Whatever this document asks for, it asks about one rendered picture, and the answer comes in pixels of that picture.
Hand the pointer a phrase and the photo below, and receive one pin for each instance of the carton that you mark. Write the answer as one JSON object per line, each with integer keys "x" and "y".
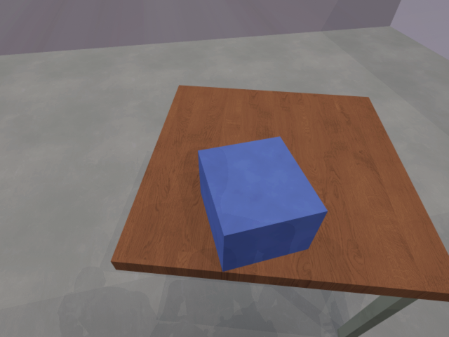
{"x": 259, "y": 203}

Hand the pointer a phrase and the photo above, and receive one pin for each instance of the table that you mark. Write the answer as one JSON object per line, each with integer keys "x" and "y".
{"x": 376, "y": 238}

